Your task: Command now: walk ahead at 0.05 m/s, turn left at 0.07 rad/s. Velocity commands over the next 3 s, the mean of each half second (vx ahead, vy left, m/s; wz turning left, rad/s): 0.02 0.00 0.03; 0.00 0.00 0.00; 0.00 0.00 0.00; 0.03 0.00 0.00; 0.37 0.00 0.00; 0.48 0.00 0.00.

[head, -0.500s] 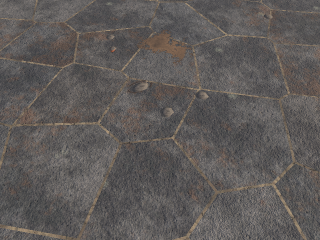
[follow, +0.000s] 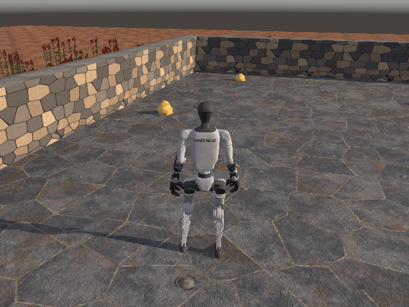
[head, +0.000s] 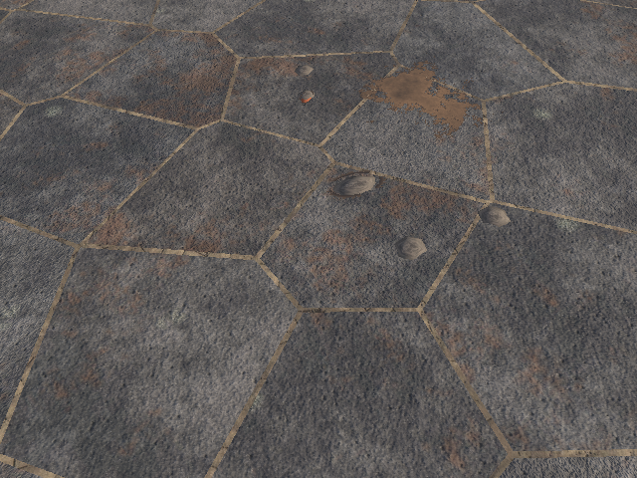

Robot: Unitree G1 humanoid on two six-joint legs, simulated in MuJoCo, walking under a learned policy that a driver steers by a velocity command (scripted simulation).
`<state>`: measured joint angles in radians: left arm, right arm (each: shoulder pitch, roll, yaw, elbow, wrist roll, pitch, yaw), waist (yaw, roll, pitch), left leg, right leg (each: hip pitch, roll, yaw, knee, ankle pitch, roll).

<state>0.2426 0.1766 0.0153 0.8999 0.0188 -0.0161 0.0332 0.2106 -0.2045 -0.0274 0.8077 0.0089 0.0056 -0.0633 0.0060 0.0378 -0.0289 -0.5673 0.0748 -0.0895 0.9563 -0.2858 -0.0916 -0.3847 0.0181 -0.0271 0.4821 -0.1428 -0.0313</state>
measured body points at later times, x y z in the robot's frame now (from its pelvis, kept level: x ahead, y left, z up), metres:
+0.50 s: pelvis +0.05 +0.04 +0.00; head +0.07 +0.05 +0.45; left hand +0.06 +0.29 -0.15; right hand +0.10 -0.19 -0.15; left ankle +0.04 +0.16 -0.73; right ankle +0.07 -0.11 -0.73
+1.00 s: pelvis +0.07 +0.04 +0.00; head +0.07 +0.04 +0.45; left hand +0.06 +0.28 -0.16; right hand +0.10 -0.19 -0.15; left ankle +0.05 +0.16 -0.73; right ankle +0.07 -0.11 -0.73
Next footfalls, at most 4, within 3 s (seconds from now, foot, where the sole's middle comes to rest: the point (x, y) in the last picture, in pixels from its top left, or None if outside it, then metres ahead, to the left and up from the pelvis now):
0.06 left None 0.09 0.16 -0.77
2.60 left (288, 475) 0.52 0.11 -0.77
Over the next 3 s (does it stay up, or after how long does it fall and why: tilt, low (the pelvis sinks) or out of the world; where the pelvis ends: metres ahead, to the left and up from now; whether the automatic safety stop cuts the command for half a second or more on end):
stays up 0.55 0.02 0.01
